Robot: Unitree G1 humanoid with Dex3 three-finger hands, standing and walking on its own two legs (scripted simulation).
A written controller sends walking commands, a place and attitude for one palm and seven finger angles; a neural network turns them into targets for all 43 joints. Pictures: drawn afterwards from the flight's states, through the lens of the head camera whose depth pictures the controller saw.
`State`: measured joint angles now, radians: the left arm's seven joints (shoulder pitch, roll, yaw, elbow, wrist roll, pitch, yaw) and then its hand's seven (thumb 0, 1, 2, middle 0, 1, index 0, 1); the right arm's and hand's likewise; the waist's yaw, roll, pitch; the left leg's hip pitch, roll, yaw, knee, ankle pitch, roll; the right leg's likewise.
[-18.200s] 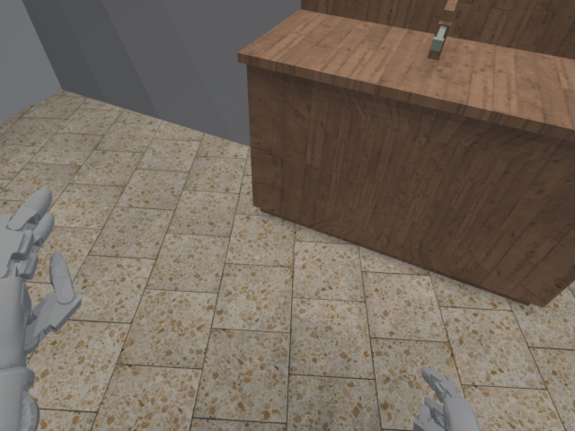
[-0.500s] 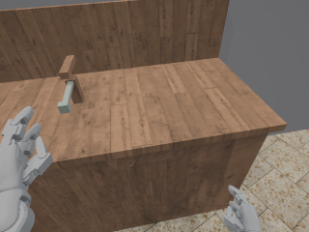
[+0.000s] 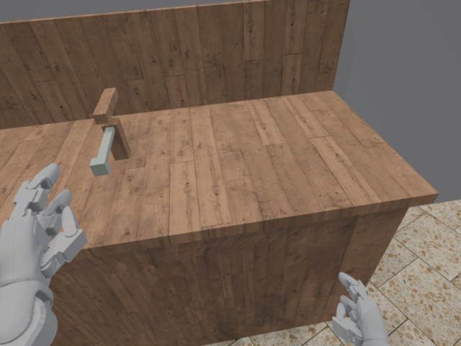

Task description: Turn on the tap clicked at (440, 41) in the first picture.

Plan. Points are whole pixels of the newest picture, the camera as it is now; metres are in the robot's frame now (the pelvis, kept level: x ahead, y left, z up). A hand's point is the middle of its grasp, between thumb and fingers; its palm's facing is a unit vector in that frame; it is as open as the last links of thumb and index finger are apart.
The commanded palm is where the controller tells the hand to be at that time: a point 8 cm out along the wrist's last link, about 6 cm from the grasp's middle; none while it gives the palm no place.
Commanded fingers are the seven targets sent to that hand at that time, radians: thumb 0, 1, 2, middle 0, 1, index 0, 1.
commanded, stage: turn the palm inward beside the body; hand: left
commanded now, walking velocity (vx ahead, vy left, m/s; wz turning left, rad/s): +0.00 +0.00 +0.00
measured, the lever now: (100, 166) +0.38 +0.33 +0.14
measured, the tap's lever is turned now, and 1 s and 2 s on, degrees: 2 2 2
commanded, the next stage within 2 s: reach beside the lever's end, fingers flat in 0.30 s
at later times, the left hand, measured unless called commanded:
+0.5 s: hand (93, 237) +0.18 +0.21 +0.19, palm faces +0.48 -0.87 -0.13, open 7.4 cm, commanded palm +0.14 +0.26 +0.19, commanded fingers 0.00 0.90 0.90 -0.20 -0.30 -0.20 -0.30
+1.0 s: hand (98, 206) +0.25 +0.25 +0.17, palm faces +0.50 -0.86 -0.11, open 7.5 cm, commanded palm +0.20 +0.29 +0.18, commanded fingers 0.00 0.90 0.90 -0.19 -0.27 -0.19 -0.27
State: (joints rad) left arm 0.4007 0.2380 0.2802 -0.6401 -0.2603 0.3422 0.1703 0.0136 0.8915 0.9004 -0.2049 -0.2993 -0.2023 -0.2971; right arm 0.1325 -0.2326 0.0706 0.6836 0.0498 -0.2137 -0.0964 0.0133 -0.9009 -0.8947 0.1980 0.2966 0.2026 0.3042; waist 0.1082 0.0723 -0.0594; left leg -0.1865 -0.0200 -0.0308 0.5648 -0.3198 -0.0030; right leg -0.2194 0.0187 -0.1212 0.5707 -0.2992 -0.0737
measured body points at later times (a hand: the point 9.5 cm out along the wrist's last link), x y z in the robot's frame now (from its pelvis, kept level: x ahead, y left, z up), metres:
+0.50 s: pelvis +0.00 -0.02 +0.00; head -0.04 -0.06 +0.45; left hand +0.15 +0.25 +0.20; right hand +0.22 -0.23 -0.07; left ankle -0.01 +0.12 -0.73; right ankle +0.01 -0.07 -0.73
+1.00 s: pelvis +0.01 -0.01 +0.00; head -0.02 -0.04 +0.45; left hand +0.22 +0.29 +0.18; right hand +0.21 -0.23 -0.08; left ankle -0.01 +0.12 -0.73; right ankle +0.01 -0.07 -0.73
